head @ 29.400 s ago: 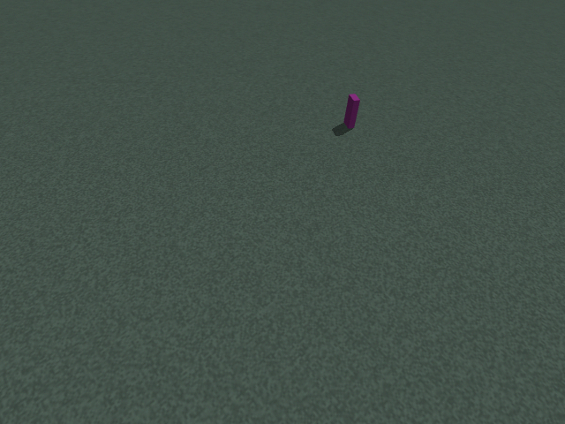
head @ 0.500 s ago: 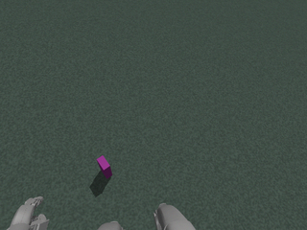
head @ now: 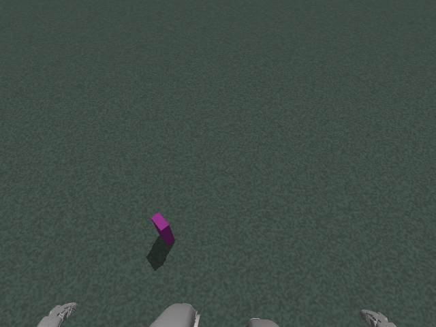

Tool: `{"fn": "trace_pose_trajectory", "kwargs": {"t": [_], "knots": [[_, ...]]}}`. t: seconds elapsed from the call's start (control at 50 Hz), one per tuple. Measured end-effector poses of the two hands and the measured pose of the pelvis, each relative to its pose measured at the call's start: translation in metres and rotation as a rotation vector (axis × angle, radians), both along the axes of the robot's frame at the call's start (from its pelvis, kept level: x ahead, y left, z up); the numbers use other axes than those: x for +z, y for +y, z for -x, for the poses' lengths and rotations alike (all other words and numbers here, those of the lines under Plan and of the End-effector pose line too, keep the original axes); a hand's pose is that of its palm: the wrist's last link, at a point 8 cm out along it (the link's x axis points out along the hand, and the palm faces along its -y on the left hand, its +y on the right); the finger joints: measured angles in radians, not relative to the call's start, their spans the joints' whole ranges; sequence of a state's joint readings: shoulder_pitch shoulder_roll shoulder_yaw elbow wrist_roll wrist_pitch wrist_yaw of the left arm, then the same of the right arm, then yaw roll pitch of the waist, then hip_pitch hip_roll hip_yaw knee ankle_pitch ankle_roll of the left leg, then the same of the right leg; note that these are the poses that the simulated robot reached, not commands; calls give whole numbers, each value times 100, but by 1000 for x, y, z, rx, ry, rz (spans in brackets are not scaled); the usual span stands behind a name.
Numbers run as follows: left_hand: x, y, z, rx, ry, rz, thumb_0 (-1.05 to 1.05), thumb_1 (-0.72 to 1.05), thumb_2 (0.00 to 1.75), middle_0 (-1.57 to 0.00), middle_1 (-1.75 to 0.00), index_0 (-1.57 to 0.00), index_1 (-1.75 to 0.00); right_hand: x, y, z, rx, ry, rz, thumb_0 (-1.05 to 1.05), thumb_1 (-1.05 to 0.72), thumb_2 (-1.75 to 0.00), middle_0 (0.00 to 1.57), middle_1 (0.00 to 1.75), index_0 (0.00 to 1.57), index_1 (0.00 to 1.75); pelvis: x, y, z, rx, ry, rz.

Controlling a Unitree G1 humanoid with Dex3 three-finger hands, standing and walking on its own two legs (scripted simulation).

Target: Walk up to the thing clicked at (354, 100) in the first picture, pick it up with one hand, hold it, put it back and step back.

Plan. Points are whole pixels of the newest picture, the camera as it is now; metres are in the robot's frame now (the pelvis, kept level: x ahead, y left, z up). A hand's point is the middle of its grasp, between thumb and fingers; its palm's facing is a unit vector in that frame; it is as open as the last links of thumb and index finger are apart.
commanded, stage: step back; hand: left
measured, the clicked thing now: (163, 229) +0.54 +0.25 -0.67
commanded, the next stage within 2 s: none
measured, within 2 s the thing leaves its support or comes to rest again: neither
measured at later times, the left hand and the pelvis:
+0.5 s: hand out of the picture -0.06 +0.26 -0.16, palm faces -0.02 -0.92 -0.40, open 7.4 cm; pelvis -0.15 -0.02 -0.01, yaw -1 degrees
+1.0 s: hand out of the picture -0.19 +0.23 -0.15, palm faces +0.06 -0.92 -0.39, open 7.4 cm; pelvis -0.31 -0.05 +0.00, yaw +4 degrees
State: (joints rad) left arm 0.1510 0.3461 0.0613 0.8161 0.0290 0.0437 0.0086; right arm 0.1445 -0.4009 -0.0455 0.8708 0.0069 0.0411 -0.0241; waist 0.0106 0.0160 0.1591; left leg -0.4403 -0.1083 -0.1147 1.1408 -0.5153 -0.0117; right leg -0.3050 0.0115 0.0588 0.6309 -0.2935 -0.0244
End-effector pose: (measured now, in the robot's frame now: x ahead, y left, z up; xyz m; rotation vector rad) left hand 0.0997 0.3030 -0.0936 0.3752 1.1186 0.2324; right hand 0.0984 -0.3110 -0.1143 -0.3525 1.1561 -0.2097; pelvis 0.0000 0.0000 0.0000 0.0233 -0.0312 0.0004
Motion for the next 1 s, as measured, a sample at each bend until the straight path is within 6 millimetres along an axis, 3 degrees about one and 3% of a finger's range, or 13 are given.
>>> {"fn": "trace_pose_trajectory", "kwargs": {"t": [0.14,0.3,0.44,0.54,0.64,0.74,0.86,1.0], "knots": [[-9,12,20,-3,-86,12,0,90,90,-21,-30,-21,-30,1,3,39,61,37,50,1,-90,-90,20,30,21,30,-10,8,40,60,4,19],[-18,16,78,45,-23,42,0,90,90,-21,-30,-20,-30,22,12,88,71,29,55,1,-90,-90,21,30,21,30,0,4,83,44,-4,41],[-22,5,141,32,58,22,0,90,90,-21,-30,-20,-30,25,-7,109,68,-54,63,1,-90,-90,21,30,21,30,-2,-13,125,-1,2,42],[-25,-16,181,14,77,-8,0,90,90,-21,-30,-20,-30,6,-36,133,54,-98,45,1,-90,-90,21,30,21,30,-17,-34,161,-25,-9,49],[-10,-38,223,23,72,-1,0,90,90,-21,-30,-21,-30,0,-50,172,12,-58,22,1,-90,-90,20,30,21,30,-9,-44,189,-11,-12,10],[-1,-42,240,29,23,-20,0,90,90,-21,-30,-21,-30,-3,-52,218,32,6,18,1,-90,-90,20,30,20,30,-4,-47,218,26,-1,-2],[-11,-31,256,33,-74,-13,0,90,90,-21,-30,-21,-30,-9,-44,271,80,84,39,1,-90,-90,20,30,21,30,-15,-43,262,90,-1,10],[-16,-33,306,61,-34,19,0,90,90,-21,-30,-21,-30,10,-38,318,83,60,37,1,-90,-90,21,30,21,30,-4,-48,310,72,-18,30]]}}
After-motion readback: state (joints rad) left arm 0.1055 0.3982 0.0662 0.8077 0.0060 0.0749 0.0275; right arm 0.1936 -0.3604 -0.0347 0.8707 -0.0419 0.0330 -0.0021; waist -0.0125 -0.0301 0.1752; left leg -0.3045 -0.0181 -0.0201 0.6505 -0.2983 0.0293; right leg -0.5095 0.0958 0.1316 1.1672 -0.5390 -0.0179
